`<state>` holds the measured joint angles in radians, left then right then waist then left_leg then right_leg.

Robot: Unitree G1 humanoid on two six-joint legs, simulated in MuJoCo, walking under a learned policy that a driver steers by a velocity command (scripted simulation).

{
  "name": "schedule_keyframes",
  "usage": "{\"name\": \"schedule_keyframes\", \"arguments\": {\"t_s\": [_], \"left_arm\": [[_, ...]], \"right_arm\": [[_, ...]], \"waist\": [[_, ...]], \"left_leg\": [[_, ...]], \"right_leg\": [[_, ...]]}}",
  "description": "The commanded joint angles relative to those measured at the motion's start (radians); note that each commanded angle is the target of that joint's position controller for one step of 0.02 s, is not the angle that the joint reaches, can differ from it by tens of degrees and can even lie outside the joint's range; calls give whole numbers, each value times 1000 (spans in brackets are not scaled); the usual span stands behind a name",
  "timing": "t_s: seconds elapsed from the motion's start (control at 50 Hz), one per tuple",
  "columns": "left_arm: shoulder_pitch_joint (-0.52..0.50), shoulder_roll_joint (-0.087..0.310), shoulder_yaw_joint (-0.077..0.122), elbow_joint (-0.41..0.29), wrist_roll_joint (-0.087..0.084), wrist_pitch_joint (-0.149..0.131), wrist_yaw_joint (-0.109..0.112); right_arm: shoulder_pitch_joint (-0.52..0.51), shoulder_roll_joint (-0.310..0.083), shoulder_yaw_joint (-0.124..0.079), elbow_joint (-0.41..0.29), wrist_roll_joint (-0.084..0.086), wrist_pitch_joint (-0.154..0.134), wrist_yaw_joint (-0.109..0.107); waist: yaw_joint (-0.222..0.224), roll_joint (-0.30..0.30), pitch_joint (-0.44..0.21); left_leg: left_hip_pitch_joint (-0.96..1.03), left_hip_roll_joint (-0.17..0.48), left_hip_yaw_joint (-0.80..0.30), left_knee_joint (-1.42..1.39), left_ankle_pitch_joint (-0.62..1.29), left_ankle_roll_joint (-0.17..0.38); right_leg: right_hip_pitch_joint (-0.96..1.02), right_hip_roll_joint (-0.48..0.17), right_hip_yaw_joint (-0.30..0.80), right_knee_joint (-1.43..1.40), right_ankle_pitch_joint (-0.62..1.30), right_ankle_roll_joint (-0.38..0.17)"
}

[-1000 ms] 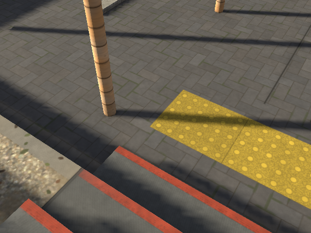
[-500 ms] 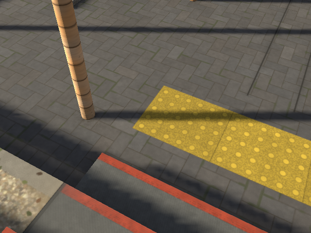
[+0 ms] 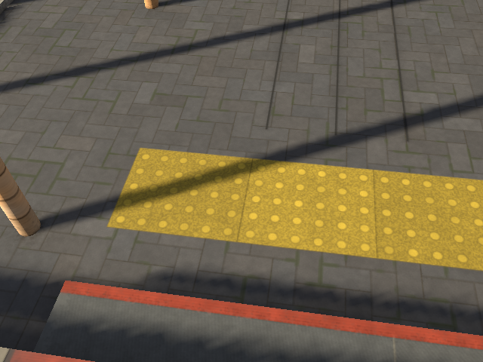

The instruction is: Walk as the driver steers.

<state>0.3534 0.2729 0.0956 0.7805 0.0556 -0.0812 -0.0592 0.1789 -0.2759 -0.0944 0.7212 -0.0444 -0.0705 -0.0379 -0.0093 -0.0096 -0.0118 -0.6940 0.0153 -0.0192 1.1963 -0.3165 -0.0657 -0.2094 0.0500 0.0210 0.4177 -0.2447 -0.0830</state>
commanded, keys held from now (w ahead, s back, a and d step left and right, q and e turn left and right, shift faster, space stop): e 0.38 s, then no key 0.62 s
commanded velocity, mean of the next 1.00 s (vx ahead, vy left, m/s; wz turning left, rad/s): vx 0.00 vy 0.00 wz -0.36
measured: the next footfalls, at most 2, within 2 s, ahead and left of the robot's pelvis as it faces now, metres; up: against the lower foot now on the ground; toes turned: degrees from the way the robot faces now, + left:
left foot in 0.46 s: +0.04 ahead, +0.14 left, +0.00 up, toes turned -18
right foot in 0.82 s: -0.03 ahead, -0.08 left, +0.00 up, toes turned -19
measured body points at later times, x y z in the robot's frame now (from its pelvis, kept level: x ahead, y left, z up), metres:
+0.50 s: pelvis +0.00 +0.06 -0.02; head +0.02 +0.05 +0.43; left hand +0.14 +0.29 -0.13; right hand +0.09 -0.22 -0.12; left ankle +0.00 +0.15 -0.75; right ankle -0.03 -0.07 -0.73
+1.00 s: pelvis -0.02 +0.08 -0.01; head +0.00 +0.07 +0.44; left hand +0.10 +0.28 -0.16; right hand +0.02 -0.18 -0.13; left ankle +0.00 +0.15 -0.75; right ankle -0.06 -0.07 -0.75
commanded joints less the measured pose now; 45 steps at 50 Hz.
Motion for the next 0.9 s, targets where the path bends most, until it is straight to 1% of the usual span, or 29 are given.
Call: {"name": "schedule_keyframes", "arguments": {"t_s": [0.02, 0.08, 0.14, 0.18, 0.28, 0.36, 0.38, 0.42, 0.44, 0.46, 0.48, 0.5, 0.52, 0.54, 0.56, 0.58, 0.6, 0.64, 0.68, 0.72, 0.74, 0.76, 0.78, 0.8, 0.82, 0.84, 0.86, 0.88, 0.9], "left_arm": [[17, 111, 23, -73, 2, -24, 10], [63, 110, 15, -66, -4, -29, 8], [75, 114, 9, -72, -13, -26, 7], [79, 128, 10, -78, -17, -21, 8], [85, 143, 15, -96, -15, -13, 15], [45, 138, 13, -98, -15, 0, 22], [21, 139, 13, -101, -16, 6, 22], [-61, 133, 3, -105, -23, 21, 23], [-78, 105, -13, -99, -25, 28, 19], [-42, 53, -36, -85, -17, 32, 18], [41, -42, -56, -101, -40, 38, 28], [17, 32, -24, -136, -31, 33, 65], [-46, 75, -18, -113, -7, 46, 92], [-50, 91, -11, -83, 8, 62, 110], [-21, 97, -6, -52, 22, 68, 113], [24, 73, -12, -33, 30, 64, 98], [59, 54, -19, -23, 34, 62, 75], [93, 54, -18, 18, 15, 51, 46], [90, 31, -24, 49, 12, 40, 22], [60, -3, -37, 73, 11, 46, -8], [15, -29, -49, 74, -2, 57, -26], [-11, -32, -52, 70, -12, 57, -36], [-20, -9, -51, 69, -24, 51, -40], [-30, 21, -48, 69, -38, 45, -39], [-25, 39, -46, 68, -40, 39, -34], [-45, 54, -51, 53, -44, 33, -24], [-88, 70, -50, 56, -35, 31, -21], [-113, 75, -39, 68, -38, 37, -16], [-118, 48, -44, 72, -53, 38, -10]], "right_arm": [[43, -66, -7, -40, 2, 2, 8], [-3, -67, 6, -47, -8, 21, -1], [-47, -40, 26, -53, -20, 39, -5], [-69, -23, 36, -53, -22, 44, -4], [-79, -9, 60, -50, -2, 43, 2], [-80, -4, 72, -51, 6, 35, 9], [-67, -3, 72, -50, 11, 32, 12], [2, -1, 70, -35, 23, 29, 27], [45, -8, 64, -27, 26, 28, 36], [117, -39, 45, -15, 12, 25, 40], [202, -146, 16, -14, -9, 11, 31], [226, -194, -8, -34, -72, 4, 44], [191, -142, -1, -19, -76, 10, 52], [97, -66, 22, -36, -29, 15, 77], [2, 8, 49, -68, 1, 21, 102], [-27, 9, 50, -68, 6, 21, 119], [-27, -8, 45, -59, 0, 21, 127], [23, 10, 54, -33, 9, 5, 130], [42, 26, 71, 4, 35, -7, 138], [6, 4, 76, 19, 65, -21, 143], [26, -13, 75, 39, 79, -25, 147], [35, -48, 73, 57, 82, -24, 158], [22, -62, 72, 61, 89, -25, 172], [0, -68, 72, 58, 96, -28, 187], [-12, -65, 73, 56, 95, -27, 197], [29, -34, 73, 65, 91, -25, 195], [107, -41, 61, 80, 68, -24, 177], [83, -73, 46, 73, 45, -22, 164], [31, -71, 40, 67, 30, -23, 157]], "waist": [[-17, -86, -45], [17, -93, -46], [36, -90, -52], [48, -102, -53], [80, -102, -86], [81, -103, -94], [70, -102, -94], [11, -78, -99], [-25, -48, -105], [-45, -4, -131], [-12, 177, -199], [-52, 144, -142], [-54, 36, -86], [-10, 43, -93], [22, 78, -98], [62, 102, -93], [84, 80, -101], [64, 60, -85], [66, 60, -56], [73, 77, -27], [47, 96, 3], [45, 115, 12], [61, 98, 13], [75, 85, 2], [81, 86, -26], [50, 40, -57], [-23, 0, -23], [-28, -17, 48], [-13, -11, 65]], "left_leg": [[-27, -2, -29, 77, 89, -26], [-106, 8, -50, 28, 57, -54], [-109, 16, -41, -92, 5, -69], [-61, 9, -21, -175, -34, -65], [36, -32, -5, -294, -95, -53], [128, -58, -8, -407, -107, -35], [177, -63, -6, -455, -92, -24], [355, -71, 21, -617, 40, 15], [506, -58, 8, -718, 175, 54], [695, 15, -63, -768, 332, 141], [914, 286, -351, -780, 833, 415], [910, 457, -571, -842, 859, 604], [817, 457, -526, -889, 737, 547], [715, 356, -415, -874, 662, 449], [629, 268, -303, -843, 708, 386], [518, 214, -215, -819, 806, 358], [423, 184, -163, -825, 790, 350], [395, 148, -111, -841, 568, 326], [360, 122, -108, -846, 328, 271], [297, 85, -92, -861, 33, 195], [266, 78, -118, -867, -144, 164], [198, 85, -162, -868, -229, 134], [199, 111, -202, -856, -182, 117], [257, 123, -222, -831, -70, 104], [333, 136, -254, -812, 30, 99], [412, 129, -260, -803, 15, 109], [435, 88, -192, -825, -33, 119], [482, 48, -96, -820, -106, 119], [494, 46, -76, -797, -94, 130]], "right_leg": [[3, -247, 210, -45, 595, -159], [87, -271, 319, -16, 520, -206], [111, -259, 391, 9, 470, -234], [82, -245, 434, 21, 431, -242], [42, -241, 548, 43, 465, -274], [12, -223, 612, 45, 446, -264], [-14, -213, 618, 44, 434, -258], [-120, -182, 594, 53, 386, -231], [-214, -155, 585, 63, 324, -202], [-329, -91, 535, 127, 159, -128], [-531, 88, 316, 373, -246, 30], [-767, 174, 258, 582, -501, 116], [-811, 97, 248, 734, -406, 155], [-765, 83, 233, 835, -304, 180], [-715, 93, 227, 906, -202, 197], [-646, 88, 199, 988, -110, 199], [-586, 83, 161, 1069, -56, 197], [-585, 48, 141, 1020, 19, 209], [-514, -32, 127, 860, 59, 233], [-365, -128, 48, 552, 50, 271], [-292, -139, 10, 407, -32, 286], [-168, -124, -14, 392, -56, 290], [-102, -122, -18, 322, 3, 282], [-76, -126, -18, 207, 74, 263], [-53, -136, 5, 152, 126, 237], [-47, -147, 32, 82, 103, 195], [-88, -121, 11, 94, 6, 128], [-219, -101, 15, 39, -80, 95], [-224, -114, 35, -8, -35, 91]]}}
Keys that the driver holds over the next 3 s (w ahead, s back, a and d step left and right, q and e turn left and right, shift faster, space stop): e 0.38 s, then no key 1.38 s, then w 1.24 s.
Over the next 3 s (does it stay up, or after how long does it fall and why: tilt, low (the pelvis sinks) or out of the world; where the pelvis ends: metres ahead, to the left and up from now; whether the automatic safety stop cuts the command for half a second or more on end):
stays up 0.48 -0.23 -0.27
